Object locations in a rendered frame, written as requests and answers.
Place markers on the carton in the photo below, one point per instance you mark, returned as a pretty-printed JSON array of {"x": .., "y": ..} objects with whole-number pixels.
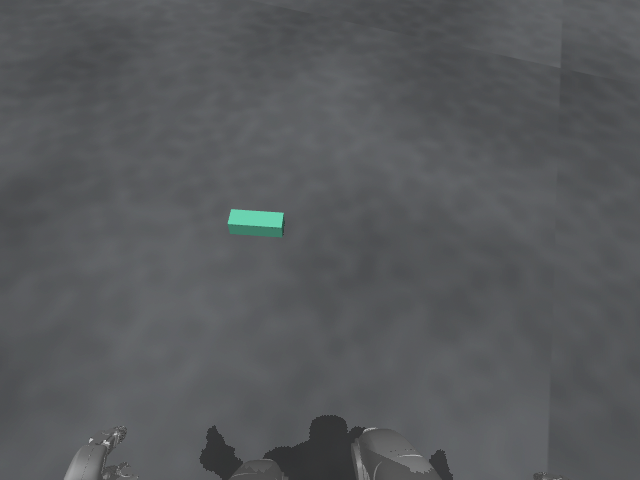
[{"x": 256, "y": 223}]

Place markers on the left robot hand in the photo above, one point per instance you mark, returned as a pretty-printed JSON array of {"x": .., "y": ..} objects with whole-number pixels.
[{"x": 89, "y": 462}]

